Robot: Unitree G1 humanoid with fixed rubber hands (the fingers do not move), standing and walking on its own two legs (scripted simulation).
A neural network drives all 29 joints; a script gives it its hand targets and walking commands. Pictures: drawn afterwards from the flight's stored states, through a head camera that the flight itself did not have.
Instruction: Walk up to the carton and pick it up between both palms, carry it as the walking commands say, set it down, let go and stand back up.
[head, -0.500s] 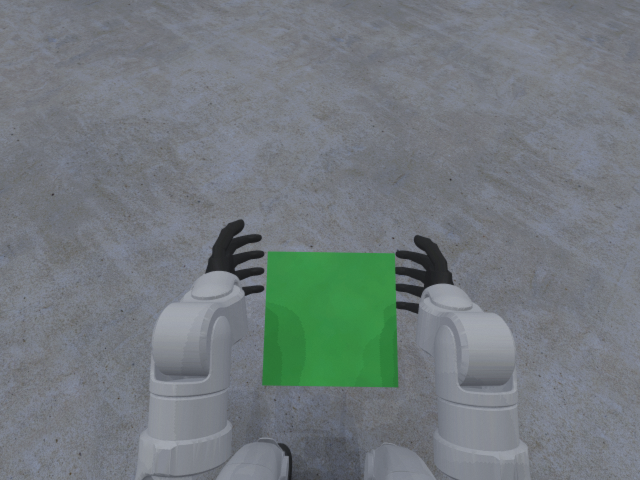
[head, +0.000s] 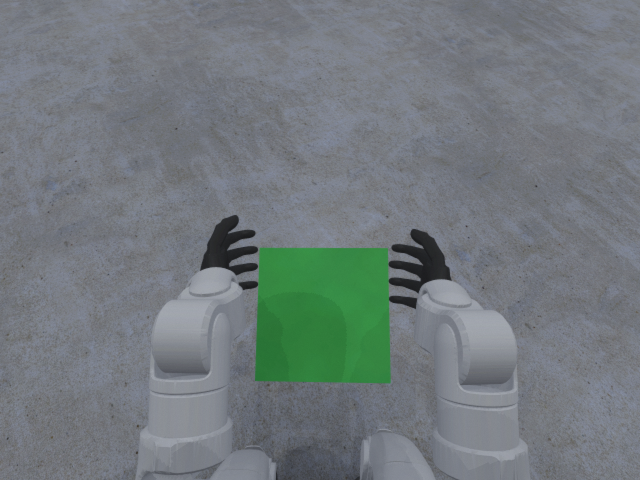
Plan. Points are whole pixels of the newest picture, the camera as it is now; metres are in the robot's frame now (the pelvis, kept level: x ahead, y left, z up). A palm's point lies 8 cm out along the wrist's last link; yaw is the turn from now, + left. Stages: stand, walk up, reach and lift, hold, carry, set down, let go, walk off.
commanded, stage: carry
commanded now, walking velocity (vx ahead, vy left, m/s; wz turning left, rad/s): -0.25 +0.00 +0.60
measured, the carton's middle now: (324, 312) +0.32 +0.00 -0.02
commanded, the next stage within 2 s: none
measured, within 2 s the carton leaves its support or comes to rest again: neither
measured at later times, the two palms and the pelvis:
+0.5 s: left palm out of the picture +0.05 +0.21 +0.10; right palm out of the picture +0.11 -0.02 +0.10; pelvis -0.21 +0.01 +0.00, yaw +19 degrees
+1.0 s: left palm out of the picture -0.23 +0.22 +0.11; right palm out of the picture -0.09 +0.02 +0.11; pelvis -0.41 -0.05 +0.00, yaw +38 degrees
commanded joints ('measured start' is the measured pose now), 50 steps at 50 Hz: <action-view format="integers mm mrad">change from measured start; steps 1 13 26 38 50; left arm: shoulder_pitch -330 -277 -287 -226 -130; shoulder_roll -1138 -1103 -1095 -1087 -979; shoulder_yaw -587 -555 -542 -503 -444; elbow -159 -158 -127 -79 -60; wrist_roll -358 -352 -331 -349 -240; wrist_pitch -18 -25 -1 -14 10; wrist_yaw -228 -238 -210 -222 -182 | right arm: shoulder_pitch -339 -374 -321 -350 -307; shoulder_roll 1082 1053 1074 998 1031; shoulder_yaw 460 479 464 466 491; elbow -219 -244 -164 -206 -127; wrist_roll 298 312 315 263 331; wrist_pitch -95 -105 -69 -79 -43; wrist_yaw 220 198 217 196 190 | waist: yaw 13 19 20 69 20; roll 246 -26 173 -365 -52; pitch -526 -435 -508 -488 -537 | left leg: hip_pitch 229 -110 251 -72 295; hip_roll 219 1 275 -172 45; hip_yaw -244 -49 -310 25 -56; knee -232 711 -203 345 -267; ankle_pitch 301 -233 519 -274 74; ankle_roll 91 -57 111 -140 -32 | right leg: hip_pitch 65 277 -21 331 266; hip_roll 21 -328 -3 -333 -203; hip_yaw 43 190 86 566 22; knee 24 -630 183 -899 -316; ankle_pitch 62 581 -58 -78 636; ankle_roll -13 -275 -9 -305 -42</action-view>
